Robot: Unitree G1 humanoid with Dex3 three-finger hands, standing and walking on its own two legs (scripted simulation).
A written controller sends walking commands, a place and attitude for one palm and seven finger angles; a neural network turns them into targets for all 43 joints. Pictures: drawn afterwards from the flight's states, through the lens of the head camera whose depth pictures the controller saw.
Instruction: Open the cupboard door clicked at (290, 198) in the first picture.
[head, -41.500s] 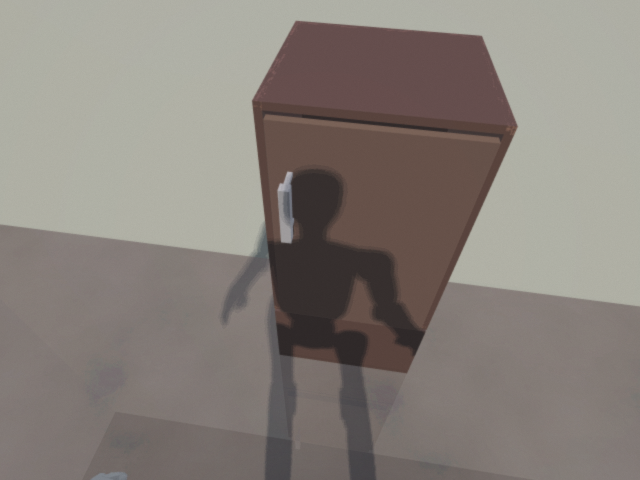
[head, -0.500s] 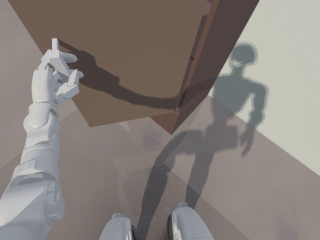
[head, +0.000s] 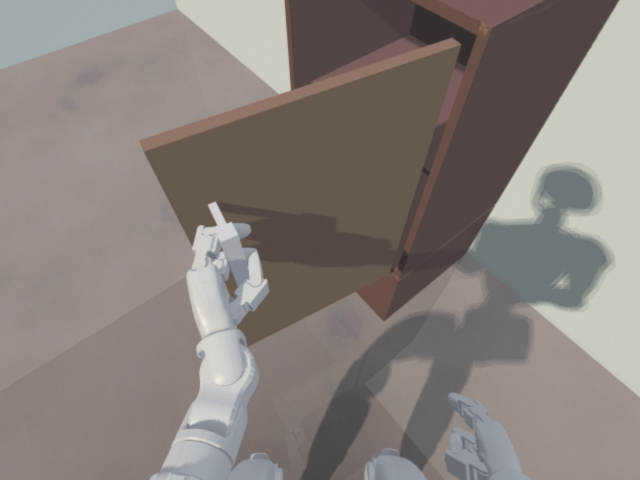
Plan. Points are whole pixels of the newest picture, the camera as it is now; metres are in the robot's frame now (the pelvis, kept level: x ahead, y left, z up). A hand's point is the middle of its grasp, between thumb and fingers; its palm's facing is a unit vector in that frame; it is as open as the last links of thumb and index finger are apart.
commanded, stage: pull the door open along its arc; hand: left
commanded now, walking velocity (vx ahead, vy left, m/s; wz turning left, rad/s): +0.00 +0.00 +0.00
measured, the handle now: (230, 249) +0.39 +0.14 +0.03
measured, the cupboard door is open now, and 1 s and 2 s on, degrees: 80 91 92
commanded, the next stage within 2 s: open thumb and fingers to let go in 0.20 s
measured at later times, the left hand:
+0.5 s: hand (294, 314) +0.31 +0.05 +0.03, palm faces +0.37 -0.93 -0.04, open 6.6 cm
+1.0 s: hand (291, 315) +0.30 +0.05 +0.03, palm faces +0.35 -0.94 -0.02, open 14.5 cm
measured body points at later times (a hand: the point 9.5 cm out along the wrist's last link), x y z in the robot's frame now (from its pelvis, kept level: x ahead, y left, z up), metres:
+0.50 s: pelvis -0.01 -0.03 -0.01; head +0.06 -0.04 +0.44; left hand +0.28 +0.10 +0.04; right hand +0.16 -0.24 -0.12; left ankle -0.02 +0.13 -0.67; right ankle +0.01 -0.10 -0.67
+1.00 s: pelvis -0.03 -0.01 -0.01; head +0.04 -0.02 +0.44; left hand +0.28 +0.10 +0.04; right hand +0.13 -0.23 -0.12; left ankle -0.02 +0.13 -0.67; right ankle +0.01 -0.10 -0.67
